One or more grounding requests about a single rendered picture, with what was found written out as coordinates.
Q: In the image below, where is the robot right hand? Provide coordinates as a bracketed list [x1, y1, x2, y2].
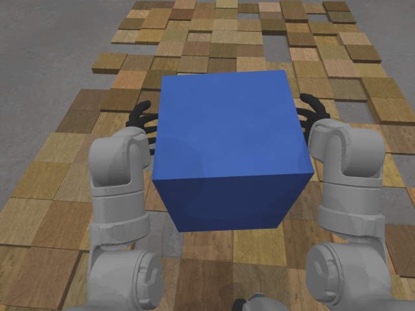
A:
[296, 93, 330, 149]

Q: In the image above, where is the robot right thigh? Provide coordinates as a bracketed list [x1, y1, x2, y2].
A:
[243, 297, 290, 311]

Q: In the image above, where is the robot right upper arm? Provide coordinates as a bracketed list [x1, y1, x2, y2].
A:
[305, 242, 415, 311]

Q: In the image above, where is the right robot shin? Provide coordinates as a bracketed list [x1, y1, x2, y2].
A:
[247, 293, 265, 301]

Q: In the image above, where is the robot left forearm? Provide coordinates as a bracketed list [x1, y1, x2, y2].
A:
[86, 126, 152, 299]

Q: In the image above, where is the robot left upper arm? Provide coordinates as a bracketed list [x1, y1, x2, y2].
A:
[62, 249, 164, 311]

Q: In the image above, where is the robot left hand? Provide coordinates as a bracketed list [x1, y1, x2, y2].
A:
[126, 100, 158, 156]

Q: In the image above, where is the robot right forearm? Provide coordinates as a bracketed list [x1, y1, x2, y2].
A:
[308, 119, 392, 290]

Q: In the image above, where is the carton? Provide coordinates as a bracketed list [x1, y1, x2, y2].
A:
[152, 70, 314, 232]

